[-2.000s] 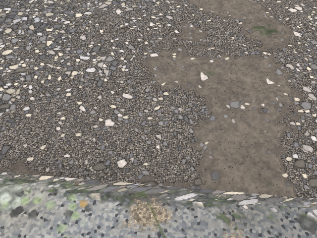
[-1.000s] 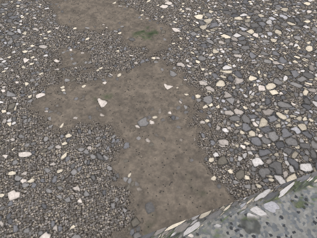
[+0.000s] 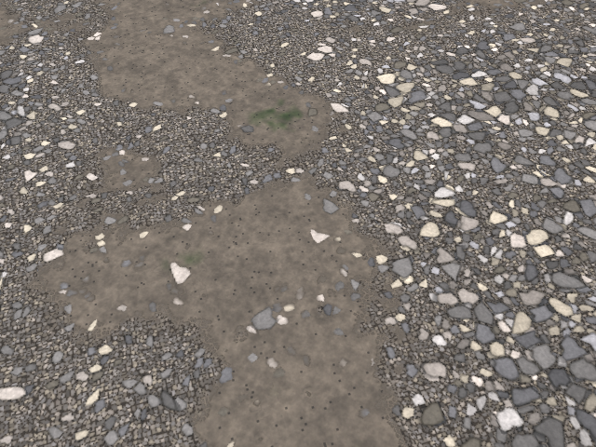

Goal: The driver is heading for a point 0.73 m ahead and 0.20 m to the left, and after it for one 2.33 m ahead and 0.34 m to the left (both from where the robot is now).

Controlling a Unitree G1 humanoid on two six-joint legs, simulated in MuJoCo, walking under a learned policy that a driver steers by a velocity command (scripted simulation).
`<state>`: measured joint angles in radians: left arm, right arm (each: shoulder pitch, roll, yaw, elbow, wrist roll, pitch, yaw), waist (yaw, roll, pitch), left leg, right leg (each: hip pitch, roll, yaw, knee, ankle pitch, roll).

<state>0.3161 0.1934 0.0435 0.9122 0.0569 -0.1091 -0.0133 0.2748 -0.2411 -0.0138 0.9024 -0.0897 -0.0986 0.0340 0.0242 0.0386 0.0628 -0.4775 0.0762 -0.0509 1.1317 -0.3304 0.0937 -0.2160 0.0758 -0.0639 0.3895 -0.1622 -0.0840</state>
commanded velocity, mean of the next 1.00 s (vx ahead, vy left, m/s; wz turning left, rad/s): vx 0.47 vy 0.00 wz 0.33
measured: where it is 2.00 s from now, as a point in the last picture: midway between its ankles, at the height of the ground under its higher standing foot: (264, 382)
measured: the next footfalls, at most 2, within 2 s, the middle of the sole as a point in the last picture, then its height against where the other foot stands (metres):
left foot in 0.46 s outside the picture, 0.17 m lower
right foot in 0.84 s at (317, 378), level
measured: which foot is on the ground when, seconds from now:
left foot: up 0.00-0.44, down 0.46-0.86, up 0.88-1.00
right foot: down 0.00-0.46, up 0.48-0.82, down 0.84-1.00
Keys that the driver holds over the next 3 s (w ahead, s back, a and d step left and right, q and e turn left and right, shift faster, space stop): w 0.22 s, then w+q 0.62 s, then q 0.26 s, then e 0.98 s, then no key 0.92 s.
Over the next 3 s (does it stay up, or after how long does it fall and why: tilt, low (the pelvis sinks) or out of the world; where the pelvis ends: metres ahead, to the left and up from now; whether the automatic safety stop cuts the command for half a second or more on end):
stays up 0.71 0.10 -0.18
